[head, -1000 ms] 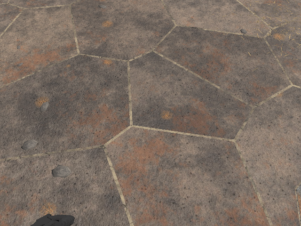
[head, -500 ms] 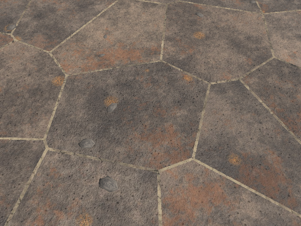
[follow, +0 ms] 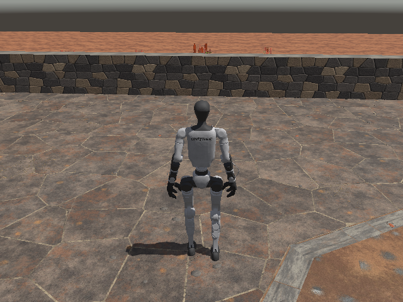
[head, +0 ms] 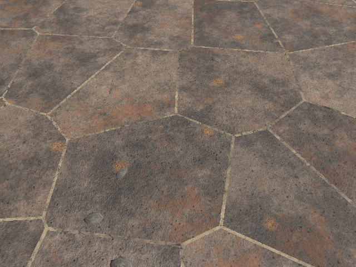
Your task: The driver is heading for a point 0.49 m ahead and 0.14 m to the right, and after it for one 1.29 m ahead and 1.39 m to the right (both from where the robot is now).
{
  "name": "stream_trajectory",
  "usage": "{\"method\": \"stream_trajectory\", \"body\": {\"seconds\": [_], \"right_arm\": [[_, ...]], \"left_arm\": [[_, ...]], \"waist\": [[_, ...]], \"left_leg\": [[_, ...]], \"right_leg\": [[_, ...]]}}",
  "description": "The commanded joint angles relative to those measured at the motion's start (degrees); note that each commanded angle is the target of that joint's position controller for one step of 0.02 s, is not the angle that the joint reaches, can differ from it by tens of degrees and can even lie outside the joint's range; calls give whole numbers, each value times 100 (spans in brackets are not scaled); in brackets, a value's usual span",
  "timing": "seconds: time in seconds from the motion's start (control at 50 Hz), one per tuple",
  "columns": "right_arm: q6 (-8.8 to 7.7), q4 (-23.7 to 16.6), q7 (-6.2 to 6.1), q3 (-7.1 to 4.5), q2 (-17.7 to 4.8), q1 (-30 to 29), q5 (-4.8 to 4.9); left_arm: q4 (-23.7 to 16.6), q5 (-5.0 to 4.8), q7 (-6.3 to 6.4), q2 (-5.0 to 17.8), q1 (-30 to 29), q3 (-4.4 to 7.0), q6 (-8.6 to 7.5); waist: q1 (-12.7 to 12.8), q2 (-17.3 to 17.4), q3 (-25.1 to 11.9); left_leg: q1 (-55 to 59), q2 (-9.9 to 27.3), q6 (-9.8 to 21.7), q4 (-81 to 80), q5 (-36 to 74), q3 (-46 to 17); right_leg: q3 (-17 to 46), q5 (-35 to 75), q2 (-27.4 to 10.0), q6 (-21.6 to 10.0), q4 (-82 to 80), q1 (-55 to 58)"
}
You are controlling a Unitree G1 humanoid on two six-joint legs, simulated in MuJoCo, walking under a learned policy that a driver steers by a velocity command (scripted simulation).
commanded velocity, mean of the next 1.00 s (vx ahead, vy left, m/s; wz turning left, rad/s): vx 0.34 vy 0.00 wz -0.22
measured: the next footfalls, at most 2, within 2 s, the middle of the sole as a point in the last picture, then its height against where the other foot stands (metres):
right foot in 0.78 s outside the picture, level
left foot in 1.38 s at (179, 246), level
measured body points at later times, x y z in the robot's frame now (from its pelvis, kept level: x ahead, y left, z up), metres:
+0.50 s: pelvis +0.13 +0.03 +0.00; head +0.14 +0.04 +0.45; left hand +0.20 +0.28 -0.15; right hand +0.07 -0.21 -0.14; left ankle +0.07 +0.10 -0.74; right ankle +0.13 -0.10 -0.67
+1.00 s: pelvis +0.37 -0.03 -0.01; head +0.41 -0.05 +0.44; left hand +0.48 +0.22 -0.14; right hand +0.42 -0.30 -0.14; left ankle +0.44 +0.12 -0.66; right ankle +0.39 -0.06 -0.74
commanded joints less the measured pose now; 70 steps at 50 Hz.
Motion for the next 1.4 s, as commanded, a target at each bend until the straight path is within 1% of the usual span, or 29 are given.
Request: {"method": "stream_trajectory", "body": {"seconds": [0.02, 0.1, 0.16, 0.18, 0.24, 0.3, 0.32, 0.34, 0.36, 0.38, 0.4, 0.48, 0.58, 0.68, 0.74, 0.76, 0.78, 0.8, 0.82, 0.84, 0.88, 0.92, 0.98, 1.1, 1.24, 1.32, 1.36, 1.38, 1.4], "right_arm": [[-53, 6, -41, -67, -428, 110, 11], [14, 50, -18, -131, -543, 127, -33], [-77, -144, 85, -69, -174, -215, -107], [-131, -196, 112, -93, -257, -263, -150], [-281, -268, 180, -148, -339, -114, -97], [-380, 151, 125, -213, -284, 1009, -38], [-434, 305, 55, -310, -634, 1731, -99], [-413, 452, 39, -470, -1255, 2377, -63], [-371, 435, 24, -394, -949, 2100, -92], [-392, 240, 41, -333, -762, 1571, -109], [-433, 129, 48, -305, -665, 1246, -103], [-582, 219, -39, -187, -400, 1326, -62], [-622, 291, -63, -97, -304, 1449, -73], [-655, 378, -124, -112, -516, 1537, -54], [-588, 314, -189, -197, -785, 1320, -66], [-545, 255, -173, -223, -849, 1229, -60], [-537, 114, -122, -231, -861, 1113, -55], [-543, -193, 3, -135, -162, 1439, 7], [-585, -420, 27, -235, -626, 888, 24], [-642, -622, 29, -234, -663, 459, 43], [-616, -611, -37, -254, -632, 401, -34], [-360, -665, -42, -250, -495, 556, -164], [-135, -853, -48, -230, -388, 398, -162], [26, -1381, -32, -236, -637, -683, -100], [33, -1729, -82, -181, -820, -1324, -2], [-52, -1792, -118, -157, -934, -1134, 69], [-109, -1711, -161, -167, -990, -595, 42], [-164, -1650, -217, -215, -1163, -183, -32], [-148, -1736, -296, -296, -1658, -69, -53]], "left_arm": [[-40, 6, 23, 496, 239, 82, -44], [1, 39, -8, 742, 471, 196, 19], [135, 29, 7, 925, 792, 312, -14], [139, 38, 7, 940, 741, 346, -48], [111, 43, -45, 929, 485, 388, -158], [26, 22, -79, 779, 162, 394, -202], [-114, 49, -110, 502, -30, 313, -257], [-365, 27, -174, 210, -53, 243, -311], [-434, 198, -203, 708, -377, 358, -302], [-444, 179, -264, 609, -486, 354, -325], [-377, 121, -313, 483, -420, 323, -363], [-299, 122, -400, 397, -406, 330, -249], [-755, 86, -410, 217, -1461, 222, -182], [-1073, 71, -424, 297, -1925, 177, -179], [-771, 93, -355, 587, -725, 331, -221], [-529, 124, -337, 737, 43, 426, -247], [-375, 200, -286, 1089, 744, 579, -247], [-509, 249, -237, 1653, 633, 713, -206], [-532, 16, -251, 1634, 575, 714, -134], [-607, -26, -207, 1468, 48, 662, -138], [-688, -28, -183, 967, -371, 538, -203], [-688, -49, -157, 805, -356, 460, -259], [-725, -13, -162, 1133, -173, 519, -293], [-878, -53, -70, 1221, 353, 547, -65], [-1075, 50, 23, 1349, 635, 614, 100], [-1264, 69, -3, 1470, 346, 650, 158], [-1425, -15, -34, 1514, -147, 654, 155], [-1556, -99, -48, 1414, -344, 619, 117], [-1681, -122, -45, 937, 102, 496, 86]], "waist": [[45, -118, 279], [156, -256, 542], [304, -918, 844], [289, -883, 841], [65, -780, 796], [-418, -387, 687], [-711, 559, 527], [-789, 1898, 331], [-579, 944, 646], [-326, 361, 762], [-153, 172, 714], [14, 253, 490], [-67, 326, 717], [-42, 398, 730], [512, 559, -4], [834, 546, -399], [1180, 252, -747], [661, -1139, -1220], [780, -602, -1491], [531, -321, -642], [128, 360, -30], [-101, 250, -75], [-165, 17, -216], [243, -419, -416], [454, -538, -212], [324, -617, -163], [-62, -622, -168], [-251, -337, -381], [29, 993, -834]], "left_leg": [[246, 654, 12, -441, -329, -830], [-498, 284, 199, 34, -2603, -600], [-1348, 30, 88, 1320, -1485, 69], [-1458, 210, 85, 1707, -1281, 50], [-1165, 347, 158, 1460, -1579, 66], [1190, 33, 200, 276, -1154, 194], [1993, 973, 369, -533, -1988, -1190], [2503, 2251, 978, -1473, -3265, -3550], [2037, 2440, 1164, -1393, -3066, -3721], [1694, 2221, 1078, -1312, -2718, -3187], [1506, 1983, 937, -1385, -2138, -2674], [1597, 1542, 604, -1437, 205, -1109], [1305, 1316, 473, -1423, 1695, -6], [1487, 1474, 353, -1047, 3532, 578], [1848, 1594, 278, 832, 5614, 857], [1550, 1568, 252, 1960, 5180, 909], [525, 1391, 175, 3544, 3659, 969], [-1765, 226, -125, 6019, -1868, 886], [-2475, -42, -108, 6733, -2186, -296], [-2802, 366, -79, 6421, -1577, -449], [-2130, 663, -183, 5647, -1264, -392], [-1563, 717, -349, 5049, -1393, -397], [-1547, 634, -536, 4333, -1140, -239], [-2179, 576, -663, 3421, -340, -258], [-2402, 334, -558, 2650, -868, -519], [-1591, 122, -378, 1756, -1216, -625], [-374, 49, -264, 460, -695, -602], [678, 517, -118, -200, 232, -933], [1728, 2137, 342, -147, 2383, -2288]], "right_leg": [[659, -145, -609, -236, -645, -486], [947, -2682, -577, -583, -752, -676], [2156, -3077, -1523, -1065, -1586, -146], [2332, -2791, -1765, -1187, -1718, -103], [1887, -2178, -1626, -1128, -1518, -162], [948, -1747, -886, -811, -476, -1534], [301, -1311, -416, -603, 968, -2255], [-472, -1635, 280, -424, 2616, -3374], [7, -1690, -35, -524, 3587, -3616], [213, -1156, -271, -578, 3841, -3626], [246, -678, -412, -548, 3828, -3442], [139, 127, -392, -336, 3654, -3253], [-209, 850, -236, -250, 2571, -3247], [-805, 1042, 29, -600, 1277, -2248], [-983, 434, 500, -1009, 1212, -1062], [-873, 472, 585, -1187, 879, -154], [24, -99, 21, -1471, 552, 987], [3047, 450, -1816, -2422, 282, 2503], [4333, 856, -2045, -2709, -526, 2522], [3365, 1494, -1957, -2476, -610, 1781], [2170, 3593, -1483, -2034, -632, 405], [1511, 4370, -1103, -1804, -619, -221], [1186, 5161, -799, -1620, -465, -413], [1511, 4671, -593, -929, -183, 235], [2352, 4625, -799, -1067, 225, 988], [2814, 4512, -726, -1104, 499, 860], [2837, 3932, -364, -757, 791, 314], [2619, 3226, -74, -460, 1346, -247], [1610, 170, 539, -153, 2681, -1022]]}}
Over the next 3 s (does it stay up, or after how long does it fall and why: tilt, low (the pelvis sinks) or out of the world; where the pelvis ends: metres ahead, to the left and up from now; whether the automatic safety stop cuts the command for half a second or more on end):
stays up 0.56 -0.15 0.00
